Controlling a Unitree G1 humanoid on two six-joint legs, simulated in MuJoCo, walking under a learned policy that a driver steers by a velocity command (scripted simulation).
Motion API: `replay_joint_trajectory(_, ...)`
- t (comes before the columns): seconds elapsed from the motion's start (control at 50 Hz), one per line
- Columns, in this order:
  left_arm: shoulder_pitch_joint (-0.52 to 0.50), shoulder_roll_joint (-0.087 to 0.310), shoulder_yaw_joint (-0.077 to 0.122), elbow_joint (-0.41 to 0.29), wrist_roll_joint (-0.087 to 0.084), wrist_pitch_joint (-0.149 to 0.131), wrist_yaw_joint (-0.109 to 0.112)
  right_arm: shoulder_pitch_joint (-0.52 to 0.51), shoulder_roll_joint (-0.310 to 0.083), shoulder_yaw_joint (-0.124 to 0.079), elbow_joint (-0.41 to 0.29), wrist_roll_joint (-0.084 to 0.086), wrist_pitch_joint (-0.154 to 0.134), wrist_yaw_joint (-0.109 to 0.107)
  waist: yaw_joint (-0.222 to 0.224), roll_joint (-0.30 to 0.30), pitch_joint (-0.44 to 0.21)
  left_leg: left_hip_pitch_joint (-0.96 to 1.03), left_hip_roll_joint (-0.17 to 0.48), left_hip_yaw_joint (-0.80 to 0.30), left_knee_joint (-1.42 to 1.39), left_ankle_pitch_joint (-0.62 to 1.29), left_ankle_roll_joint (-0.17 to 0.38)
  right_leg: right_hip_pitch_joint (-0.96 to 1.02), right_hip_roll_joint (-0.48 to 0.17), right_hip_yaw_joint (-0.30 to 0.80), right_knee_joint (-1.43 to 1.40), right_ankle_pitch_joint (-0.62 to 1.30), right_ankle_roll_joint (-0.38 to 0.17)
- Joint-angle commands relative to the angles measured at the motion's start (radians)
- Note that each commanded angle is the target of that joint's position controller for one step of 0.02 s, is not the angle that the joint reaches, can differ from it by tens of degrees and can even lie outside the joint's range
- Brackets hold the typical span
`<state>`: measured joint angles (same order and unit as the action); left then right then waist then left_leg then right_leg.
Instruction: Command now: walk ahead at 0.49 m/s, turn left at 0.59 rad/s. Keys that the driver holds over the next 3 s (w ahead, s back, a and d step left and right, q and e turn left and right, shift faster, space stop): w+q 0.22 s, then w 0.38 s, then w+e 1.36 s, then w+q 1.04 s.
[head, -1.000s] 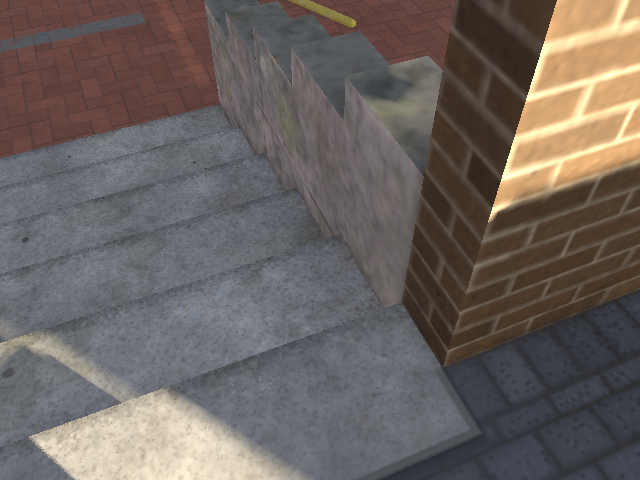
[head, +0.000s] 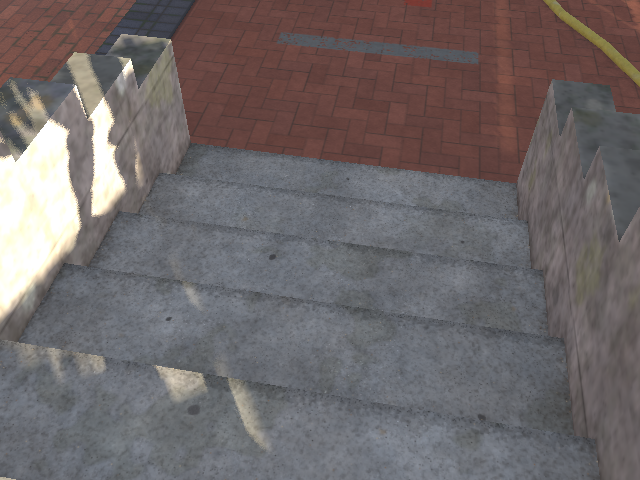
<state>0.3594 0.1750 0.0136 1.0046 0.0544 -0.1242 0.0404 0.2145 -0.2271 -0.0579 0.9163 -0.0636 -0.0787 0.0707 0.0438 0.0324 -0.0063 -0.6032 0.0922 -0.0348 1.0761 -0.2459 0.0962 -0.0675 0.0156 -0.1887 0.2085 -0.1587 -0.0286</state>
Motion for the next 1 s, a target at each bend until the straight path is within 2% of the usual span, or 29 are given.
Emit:
replay_joint_trajectory(0.02, 0.011, 0.051, -0.001, -0.021, 0.018, -0.033, -0.002, -0.05, 0.068, 0.037, -0.076, 0.014, -0.001, 0.024, -0.027, -0.074, 0.036, -0.056, 0.06, 0.009, -0.186, 0.104, -0.029, 0.007, -0.285, 0.067, -0.133, 0.482, -0.214)
replay_joint_trajectory(0.12, 0.035, 0.119, 0.007, 0.006, 0.023, -0.04, -0.032, -0.105, 0.0, 0.031, -0.102, 0.01, 0.018, 0.027, -0.052, -0.089, 0.058, -0.024, 0.035, -0.002, -0.333, 0.216, -0.019, 0.063, -0.308, -0.024, -0.091, 0.609, -0.185)
replay_joint_trajectory(0.22, 0.104, 0.162, 0.027, 0.022, 0.028, -0.003, -0.022, -0.205, -0.028, 0.019, -0.14, 0.004, 0.01, 0.016, -0.024, -0.099, 0.091, -0.007, -0.023, 0.049, -0.383, 0.048, 0.011, 0.192, -0.341, -0.082, -0.006, 0.533, -0.152)
replay_joint_trajectory(0.26, 0.094, 0.185, 0.033, 0.017, 0.023, 0.013, -0.02, -0.153, -0.059, -0.001, -0.13, 0.027, -0.013, 0.001, -0.073, -0.106, 0.063, 0.193, -0.11, 0.114, -0.494, 0.132, 0.041, 0.142, -0.317, -0.118, 0.133, 0.686, -0.134)
replay_joint_trajectory(0.28, 0.13, 0.173, 0.028, 0.025, 0.037, 0.013, -0.029, -0.024, -0.116, -0.03, -0.093, 0.038, -0.031, -0.014, -0.106, -0.092, -0.011, 0.435, -0.148, 0.105, -0.454, 0.239, 0.082, 0.02, -0.27, -0.139, 0.296, 0.703, -0.094)
replay_joint_trajectory(0.3, 0.233, 0.08, 0.0, 0.026, 0.056, 0.006, -0.047, 0.214, -0.189, -0.056, -0.028, 0.035, -0.036, -0.032, -0.13, 0.056, -0.201, 0.889, -0.051, -0.094, -0.397, 0.385, 0.206, -0.308, -0.185, -0.129, 0.587, 0.379, -0.001)
replay_joint_trajectory(0.32, 0.213, 0.043, -0.026, -0.014, 0.06, -0.006, -0.093, 0.466, -0.229, -0.058, 0.037, 0.015, -0.022, -0.047, -0.194, 0.147, -0.389, 1.133, 0.163, -0.548, -0.623, 0.312, 0.348, -0.502, -0.052, -0.008, 0.856, -0.402, 0.037)
replay_joint_trajectory(0.34, -0.011, 0.106, 0.002, -0.063, 0.006, -0.008, -0.113, 0.507, -0.202, -0.067, 0.09, -0.017, -0.035, -0.045, -0.268, 0.047, -0.182, 1.078, 0.167, -0.595, -0.738, 0.241, 0.28, -0.724, -0.024, 0.172, 1.032, -0.418, -0.005)
replay_joint_trajectory(0.36, -0.095, 0.114, 0.004, -0.092, -0.01, -0.016, -0.103, 0.392, -0.193, -0.075, 0.081, 0.006, -0.049, -0.049, -0.236, 0.04, -0.041, 0.887, 0.171, -0.505, -0.763, 0.177, 0.237, -0.785, -0.089, 0.237, 1.088, -0.344, -0.029)
replay_joint_trajectory(0.38, -0.102, 0.128, 0.014, -0.093, 0.007, -0.015, -0.078, 0.307, -0.107, -0.052, 0.078, 0.023, -0.046, -0.05, -0.179, 0.045, -0.035, 0.717, 0.143, -0.431, -0.772, 0.118, 0.226, -0.691, -0.13, 0.262, 1.099, -0.292, -0.047)
replay_joint_trajectory(0.4, -0.091, 0.084, 0.007, -0.102, 0.021, -0.011, -0.06, 0.256, -0.033, -0.024, 0.073, 0.028, -0.043, -0.046, -0.127, 0.037, -0.013, 0.565, 0.133, -0.374, -0.778, 0.119, 0.221, -0.624, -0.15, 0.271, 1.086, -0.241, -0.06)
replay_joint_trajectory(0.44, -0.049, 0.018, -0.006, -0.099, 0.022, 0.01, -0.051, 0.168, 0.037, 0.008, 0.049, 0.015, -0.035, -0.036, -0.039, -0.004, 0.03, 0.316, 0.123, -0.317, -0.845, 0.142, 0.206, -0.502, -0.174, 0.28, 1.02, -0.151, -0.065)
replay_joint_trajectory(0.5, -0.104, 0.034, -0.003, -0.125, 0.026, 0.038, -0.071, 0.197, 0.017, 0.015, 0.06, -0.005, -0.052, -0.035, -0.048, 0.002, 0.053, 0.224, 0.076, -0.214, -0.873, 0.097, 0.197, -0.541, -0.162, 0.246, 0.841, 0.013, -0.049)
replay_joint_trajectory(0.52, -0.092, 0.009, -0.015, -0.129, 0.045, 0.04, -0.083, 0.22, 0.019, 0.023, 0.073, -0.02, -0.056, -0.04, -0.044, -0.006, 0.044, 0.196, 0.056, -0.189, -0.82, 0.115, 0.188, -0.545, -0.162, 0.255, 0.834, 0.168, -0.052)
replay_joint_trajectory(0.56, -0.157, 0.015, -0.019, -0.165, 0.057, 0.03, -0.094, 0.296, 0.048, 0.042, 0.1, -0.03, -0.069, -0.057, -0.085, -0.027, 0.034, 0.258, 0.036, -0.175, -0.737, 0.144, 0.181, -0.641, -0.165, 0.281, 0.655, 0.45, -0.039)
replay_joint_trajectory(0.62, -0.24, 0.027, -0.022, -0.199, 0.025, 0.042, -0.092, 0.394, 0.021, 0.052, 0.139, -0.022, -0.057, -0.046, -0.125, 0.008, 0.05, 0.177, 0.005, -0.136, -0.669, 0.095, 0.168, -0.525, -0.128, 0.217, 0.473, 0.669, -0.017)
replay_joint_trajectory(0.64, -0.226, 0.119, 0.029, -0.214, -0.054, 0.072, -0.085, 0.292, -0.125, 0.003, 0.085, 0.11, -0.042, -0.071, -0.065, 0.058, 0.019, 0.193, 0.038, -0.199, -0.659, 0.035, 0.14, -0.44, -0.089, 0.209, 0.514, 0.579, -0.018)
replay_joint_trajectory(0.66, -0.251, 0.133, 0.038, -0.22, -0.058, 0.091, -0.083, 0.316, -0.118, 0.007, 0.091, 0.107, -0.028, -0.084, -0.09, 0.043, 0.041, 0.223, 0.053, -0.216, -0.622, 0.011, 0.138, -0.483, -0.093, 0.233, 0.548, 0.54, -0.013)
replay_joint_trajectory(0.68, -0.283, 0.055, -0.006, -0.218, 0.061, 0.07, -0.09, 0.498, 0.086, 0.079, 0.18, -0.039, -0.048, -0.065, -0.15, -0.044, 0.153, 0.345, 0.079, -0.224, -0.582, 0.006, 0.172, -0.711, -0.15, 0.281, 0.447, 0.582, -0.017)
replay_joint_trajectory(0.72, -0.391, 0.024, -0.01, -0.255, 0.059, 0.061, -0.094, 0.63, 0.1, 0.084, 0.223, -0.024, -0.052, -0.078, -0.22, 0.01, 0.154, 0.567, 0.084, -0.231, -0.506, 0.053, 0.168, -0.838, -0.142, 0.254, 0.289, 0.528, -0.015)
replay_joint_trajectory(0.78, -0.441, 0.027, -0.011, -0.273, 0.029, 0.059, -0.111, 0.559, 0.056, 0.098, 0.207, -0.026, -0.038, -0.065, -0.195, -0.001, 0.157, 0.397, 0.071, -0.197, -0.505, 0.043, 0.153, -0.613, -0.135, 0.203, 0.308, 0.53, -0.038)
replay_joint_trajectory(0.84, -0.445, 0.077, 0.004, -0.263, 0.024, 0.062, -0.111, 0.501, 0.001, 0.086, 0.189, 0.0, -0.033, -0.065, -0.178, -0.032, 0.169, 0.377, 0.06, -0.144, -0.468, 0.135, 0.108, -0.44, -0.119, 0.168, 0.246, 0.381, -0.048)
replay_joint_trajectory(0.88, -0.355, 0.118, 0.019, -0.209, 0.023, 0.047, -0.094, 0.486, -0.047, 0.072, 0.179, 0.008, -0.026, -0.07, -0.149, -0.062, 0.14, 0.454, 0.04, -0.094, -0.333, 0.384, 0.075, -0.305, -0.08, 0.122, 0.144, 0.281, -0.056)
replay_joint_trajectory(0.9, -0.172, 0.141, 0.035, -0.143, 0.007, 0.031, -0.088, 0.439, -0.081, 0.066, 0.167, -0.004, -0.019, -0.052, -0.063, -0.103, 0.069, 0.416, -0.021, -0.013, -0.149, 0.479, 0.046, -0.074, -0.041, 0.069, 0.068, 0.385, -0.075)
replay_joint_trajectory(0.92, 0.172, 0.188, 0.062, -0.058, 0.006, 0.016, -0.085, 0.446, -0.072, 0.077, 0.179, -0.064, -0.008, -0.007, 0.055, -0.118, -0.061, 0.155, -0.033, 0.029, 0.129, 0.457, -0.018, 0.369, -0.085, 0.109, 0.232, 0.629, -0.153)
replay_joint_trajectory(0.94, 0.426, 0.272, 0.076, -0.006, 0.007, 0.037, -0.104, 0.579, 0.052, 0.102, 0.187, -0.042, -0.001, 0.029, 0.072, -0.344, -0.418, -0.11, -0.165, 0.095, 0.711, -0.412, -0.155, 0.891, -0.32, 0.407, 0.486, 1.076, -0.439)
replay_joint_trajectory(0.96, 0.534, 0.278, 0.09, 0.052, 0.001, 0.037, -0.118, 0.406, -0.011, 0.097, 0.054, -0.004, -0.022, 0.043, 0.196, -0.212, -0.484, -0.433, -0.202, -0.019, 0.904, -0.572, -0.212, 1.057, -0.426, 0.749, 0.424, 0.833, -0.522)
replay_joint_trajectory(0.98, 0.452, 0.287, 0.11, 0.045, 0.014, 0.027, -0.094, 0.147, -0.021, 0.089, -0.041, 0.032, -0.054, 0.028, 0.219, -0.09, -0.19, -0.734, -0.144, -0.03, 0.888, -0.488, -0.197, 0.897, -0.417, 0.742, 0.342, 0.539, -0.46)
replay_joint_trajectory(1.0, 0.282, 0.221, 0.079, 0.004, 0.015, 0.025, -0.096, 0.08, -0.078, 0.077, -0.082, 0.027, -0.058, 0.004, 0.136, 0.055, -0.118, -0.61, -0.068, -0.039, 0.697, -0.367, -0.135, 0.579, -0.396, 0.647, 0.242, 0.354, -0.388)
